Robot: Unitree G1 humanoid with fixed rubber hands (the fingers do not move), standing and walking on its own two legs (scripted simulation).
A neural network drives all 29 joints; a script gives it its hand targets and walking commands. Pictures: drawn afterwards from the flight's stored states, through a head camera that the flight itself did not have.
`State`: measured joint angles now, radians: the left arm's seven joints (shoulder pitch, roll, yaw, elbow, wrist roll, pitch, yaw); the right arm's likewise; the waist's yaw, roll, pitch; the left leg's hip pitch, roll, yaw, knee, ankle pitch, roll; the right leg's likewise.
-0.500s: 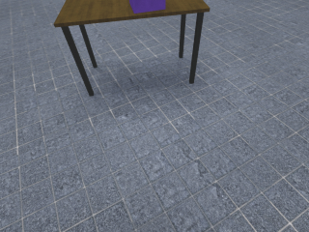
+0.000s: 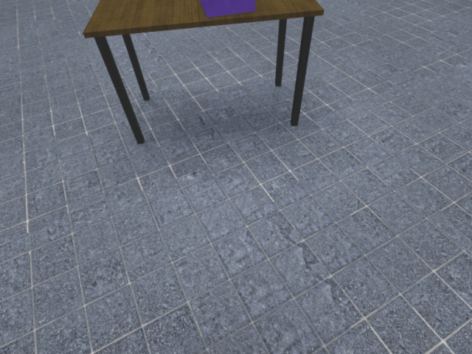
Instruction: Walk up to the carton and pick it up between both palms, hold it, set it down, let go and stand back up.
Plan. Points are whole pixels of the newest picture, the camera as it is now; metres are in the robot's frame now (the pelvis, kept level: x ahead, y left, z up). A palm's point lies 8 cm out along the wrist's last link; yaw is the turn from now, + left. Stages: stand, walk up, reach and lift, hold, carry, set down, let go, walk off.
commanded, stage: stand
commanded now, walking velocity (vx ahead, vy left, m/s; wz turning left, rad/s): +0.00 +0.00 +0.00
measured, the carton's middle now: out of the picture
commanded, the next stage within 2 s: walk up in 0.70 s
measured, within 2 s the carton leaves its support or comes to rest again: neither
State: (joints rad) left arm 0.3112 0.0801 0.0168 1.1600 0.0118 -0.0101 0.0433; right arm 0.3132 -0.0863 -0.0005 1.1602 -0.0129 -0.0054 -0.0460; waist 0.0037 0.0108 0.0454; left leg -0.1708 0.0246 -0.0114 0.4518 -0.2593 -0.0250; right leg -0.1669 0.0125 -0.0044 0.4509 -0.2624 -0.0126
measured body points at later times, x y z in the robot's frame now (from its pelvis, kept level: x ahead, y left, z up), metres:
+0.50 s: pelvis +0.01 +0.00 +0.00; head +0.02 +0.00 +0.45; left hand -0.02 +0.20 -0.16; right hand -0.03 -0.19 -0.17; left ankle -0.01 +0.13 -0.74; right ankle -0.01 -0.11 -0.74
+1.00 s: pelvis +0.01 +0.00 +0.00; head +0.01 +0.00 +0.45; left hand -0.03 +0.21 -0.16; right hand -0.02 -0.20 -0.16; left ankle -0.01 +0.12 -0.72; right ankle -0.02 -0.11 -0.74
